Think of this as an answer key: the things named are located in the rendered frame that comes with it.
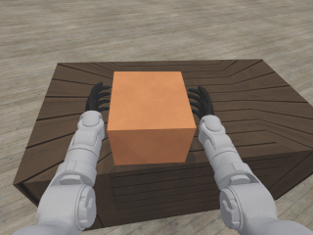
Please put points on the right robot forearm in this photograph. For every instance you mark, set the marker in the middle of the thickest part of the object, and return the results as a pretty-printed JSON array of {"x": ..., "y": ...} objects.
[{"x": 226, "y": 163}]

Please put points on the left robot upper arm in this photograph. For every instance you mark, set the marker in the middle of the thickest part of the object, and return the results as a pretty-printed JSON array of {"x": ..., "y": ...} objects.
[{"x": 64, "y": 210}]

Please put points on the carton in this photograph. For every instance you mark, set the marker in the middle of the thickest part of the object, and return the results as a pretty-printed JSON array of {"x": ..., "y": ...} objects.
[{"x": 150, "y": 118}]

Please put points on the pedestal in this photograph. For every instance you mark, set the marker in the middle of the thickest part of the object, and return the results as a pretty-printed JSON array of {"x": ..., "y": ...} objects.
[{"x": 268, "y": 122}]

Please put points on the left robot forearm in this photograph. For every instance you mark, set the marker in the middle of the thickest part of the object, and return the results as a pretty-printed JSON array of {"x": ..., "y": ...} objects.
[{"x": 79, "y": 166}]

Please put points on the robot right hand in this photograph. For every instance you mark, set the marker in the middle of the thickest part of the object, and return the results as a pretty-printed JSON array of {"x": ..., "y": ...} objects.
[{"x": 204, "y": 102}]

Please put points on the right robot upper arm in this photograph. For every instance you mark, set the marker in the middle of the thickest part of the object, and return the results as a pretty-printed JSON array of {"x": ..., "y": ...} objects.
[{"x": 250, "y": 210}]

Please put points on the robot left hand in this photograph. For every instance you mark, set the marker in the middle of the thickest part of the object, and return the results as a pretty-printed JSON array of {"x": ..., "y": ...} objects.
[{"x": 93, "y": 101}]

